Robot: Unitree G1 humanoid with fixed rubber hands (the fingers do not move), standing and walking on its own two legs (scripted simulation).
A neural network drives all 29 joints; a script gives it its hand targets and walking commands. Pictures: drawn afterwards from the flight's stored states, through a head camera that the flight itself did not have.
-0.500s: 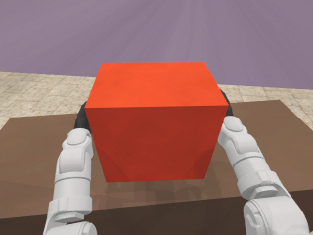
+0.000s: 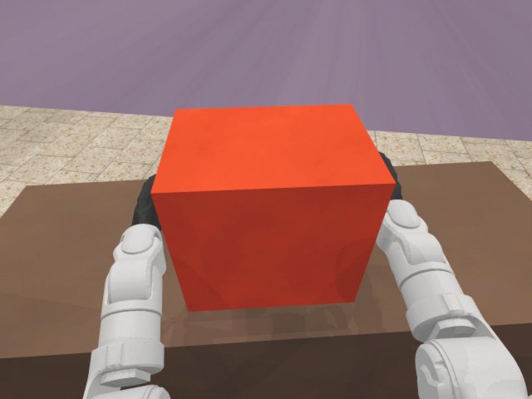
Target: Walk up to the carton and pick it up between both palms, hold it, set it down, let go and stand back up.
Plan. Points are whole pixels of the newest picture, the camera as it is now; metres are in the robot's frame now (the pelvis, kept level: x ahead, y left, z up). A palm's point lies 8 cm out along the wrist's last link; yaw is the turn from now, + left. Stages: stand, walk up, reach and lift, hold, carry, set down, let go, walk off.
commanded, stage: set down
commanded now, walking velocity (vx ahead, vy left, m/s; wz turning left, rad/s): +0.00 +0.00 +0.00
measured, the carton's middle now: (268, 209) +0.39 +0.01 +0.13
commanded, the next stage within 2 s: none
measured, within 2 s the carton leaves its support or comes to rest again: neither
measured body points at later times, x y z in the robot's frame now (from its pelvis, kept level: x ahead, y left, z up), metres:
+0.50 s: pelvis +0.02 +0.00 +0.00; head +0.01 +0.00 +0.45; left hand +0.38 +0.20 +0.10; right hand +0.42 -0.16 +0.11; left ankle +0.00 +0.11 -0.75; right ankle +0.01 -0.09 -0.75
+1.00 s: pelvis +0.02 +0.00 +0.00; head +0.06 -0.01 +0.45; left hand +0.39 +0.20 +0.06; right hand +0.44 -0.16 +0.06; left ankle +0.00 +0.11 -0.75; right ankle +0.01 -0.09 -0.75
